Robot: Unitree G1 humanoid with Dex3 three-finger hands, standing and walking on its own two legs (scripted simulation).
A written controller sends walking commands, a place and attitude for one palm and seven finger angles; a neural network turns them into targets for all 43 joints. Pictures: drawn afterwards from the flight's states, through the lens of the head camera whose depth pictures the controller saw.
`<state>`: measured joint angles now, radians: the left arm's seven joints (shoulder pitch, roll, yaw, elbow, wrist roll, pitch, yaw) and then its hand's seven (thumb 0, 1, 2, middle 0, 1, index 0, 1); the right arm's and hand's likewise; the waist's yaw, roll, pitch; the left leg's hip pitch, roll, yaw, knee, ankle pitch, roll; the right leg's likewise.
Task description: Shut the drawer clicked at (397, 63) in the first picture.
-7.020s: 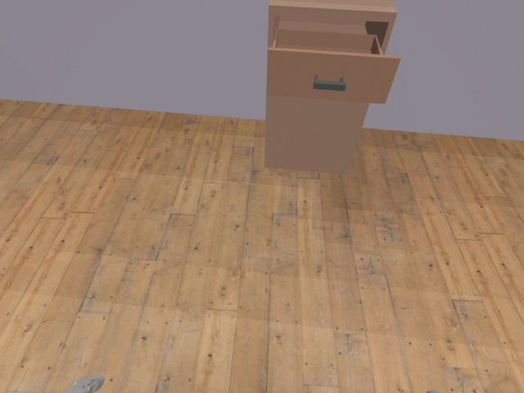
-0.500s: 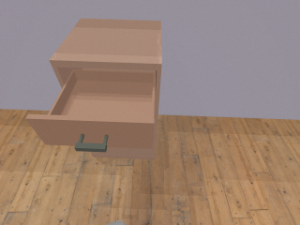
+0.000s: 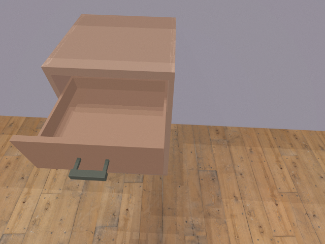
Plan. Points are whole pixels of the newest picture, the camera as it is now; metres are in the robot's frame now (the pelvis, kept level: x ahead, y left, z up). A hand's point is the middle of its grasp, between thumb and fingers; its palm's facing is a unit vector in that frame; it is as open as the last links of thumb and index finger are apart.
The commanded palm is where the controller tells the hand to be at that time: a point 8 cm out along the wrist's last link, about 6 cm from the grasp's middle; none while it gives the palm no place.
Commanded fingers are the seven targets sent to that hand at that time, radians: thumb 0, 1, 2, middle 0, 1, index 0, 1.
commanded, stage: come to a stop and stand still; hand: left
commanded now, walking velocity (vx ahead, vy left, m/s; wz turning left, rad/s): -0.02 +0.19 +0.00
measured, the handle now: (90, 168) +0.31 +0.24 -0.06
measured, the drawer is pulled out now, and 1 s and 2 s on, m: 0.29 0.29 0.29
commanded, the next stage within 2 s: look again from close up in 0.62 s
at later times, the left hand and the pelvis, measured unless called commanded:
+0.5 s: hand out of the picture -0.02 +0.19 -0.17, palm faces +0.08 -0.97 -0.22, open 7.4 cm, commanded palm none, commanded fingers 0.00 0.90 0.90 -0.20 -0.30 -0.20 -0.30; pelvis -0.05 +0.00 +0.00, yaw +0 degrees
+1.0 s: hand out of the picture -0.02 +0.15 -0.17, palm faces +0.01 -0.97 -0.22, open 7.3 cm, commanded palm none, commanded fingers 0.00 0.90 0.90 -0.20 -0.30 -0.20 -0.30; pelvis -0.02 -0.01 +0.00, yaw -1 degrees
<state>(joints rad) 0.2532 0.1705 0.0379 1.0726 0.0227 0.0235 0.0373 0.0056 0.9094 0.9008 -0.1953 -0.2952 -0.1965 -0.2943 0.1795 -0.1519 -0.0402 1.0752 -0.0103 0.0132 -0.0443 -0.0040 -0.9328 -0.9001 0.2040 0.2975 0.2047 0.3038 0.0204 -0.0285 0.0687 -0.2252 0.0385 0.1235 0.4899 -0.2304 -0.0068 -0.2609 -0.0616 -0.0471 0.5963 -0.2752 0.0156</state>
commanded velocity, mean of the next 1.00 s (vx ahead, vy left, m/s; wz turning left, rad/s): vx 0.05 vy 0.02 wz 0.00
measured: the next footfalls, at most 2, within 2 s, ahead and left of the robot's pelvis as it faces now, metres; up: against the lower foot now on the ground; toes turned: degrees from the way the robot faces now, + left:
left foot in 0.46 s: -0.03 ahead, +0.11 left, +0.00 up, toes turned +1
right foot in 0.72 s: +0.00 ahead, -0.10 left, +0.00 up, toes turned -2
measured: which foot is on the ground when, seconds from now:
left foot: down 0.00-0.02, up 0.04-0.44, down 0.46-1.00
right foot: down 0.00-0.48, up 0.50-0.70, down 0.72-1.00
